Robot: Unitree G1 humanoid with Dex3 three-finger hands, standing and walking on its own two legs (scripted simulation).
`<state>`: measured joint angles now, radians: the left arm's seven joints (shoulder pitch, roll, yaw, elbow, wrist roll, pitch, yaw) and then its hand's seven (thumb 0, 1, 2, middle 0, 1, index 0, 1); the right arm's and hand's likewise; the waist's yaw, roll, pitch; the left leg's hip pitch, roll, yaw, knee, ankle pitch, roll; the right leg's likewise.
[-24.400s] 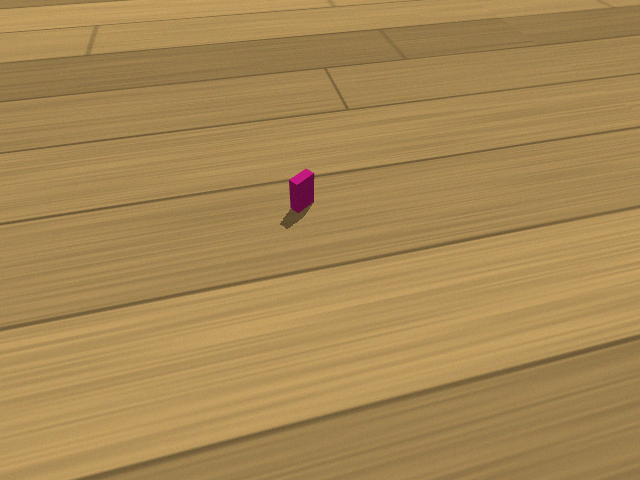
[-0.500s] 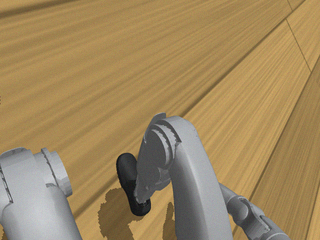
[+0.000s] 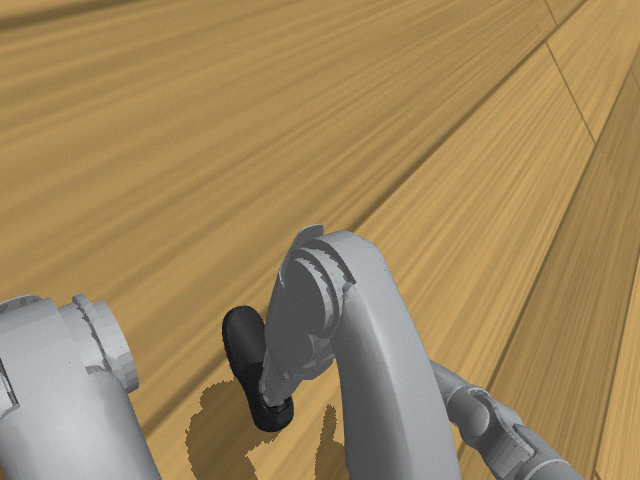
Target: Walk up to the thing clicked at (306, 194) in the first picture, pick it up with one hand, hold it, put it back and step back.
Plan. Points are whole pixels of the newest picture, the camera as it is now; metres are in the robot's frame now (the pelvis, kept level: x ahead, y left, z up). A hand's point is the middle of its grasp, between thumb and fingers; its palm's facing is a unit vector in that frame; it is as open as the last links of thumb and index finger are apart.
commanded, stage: open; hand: left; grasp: from the side
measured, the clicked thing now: out of the picture +0.47 +0.28 -0.20
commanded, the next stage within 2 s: withdraw in 0.10 s
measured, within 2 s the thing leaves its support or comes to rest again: rests again in 0.16 s
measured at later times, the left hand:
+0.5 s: hand out of the picture +0.45 +0.34 -0.13, palm faces +0.51 -0.86 -0.01, open 16.5 cm
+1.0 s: hand out of the picture +0.36 +0.41 +0.01, palm faces +0.38 -0.83 -0.41, open 17.4 cm
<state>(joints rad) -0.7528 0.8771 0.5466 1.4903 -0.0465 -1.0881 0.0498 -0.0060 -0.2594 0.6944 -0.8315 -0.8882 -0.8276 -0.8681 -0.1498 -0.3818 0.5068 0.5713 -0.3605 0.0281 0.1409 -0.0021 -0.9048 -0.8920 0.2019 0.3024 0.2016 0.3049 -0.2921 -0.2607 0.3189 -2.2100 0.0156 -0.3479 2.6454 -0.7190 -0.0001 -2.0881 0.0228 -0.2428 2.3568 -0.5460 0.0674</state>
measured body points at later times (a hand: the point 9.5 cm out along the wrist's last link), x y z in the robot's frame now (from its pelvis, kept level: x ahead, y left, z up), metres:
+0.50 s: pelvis +0.00 +0.00 +0.00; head +0.23 +0.18 +0.34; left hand +0.42 +0.39 -0.13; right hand +0.15 -0.26 -0.03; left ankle +0.08 +0.12 -0.26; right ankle +0.16 -0.12 -0.26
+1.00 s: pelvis +0.01 +0.00 +0.07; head +0.19 +0.11 +0.47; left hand +0.34 +0.45 +0.03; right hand +0.19 -0.24 -0.03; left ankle +0.08 +0.12 -0.26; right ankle +0.16 -0.12 -0.26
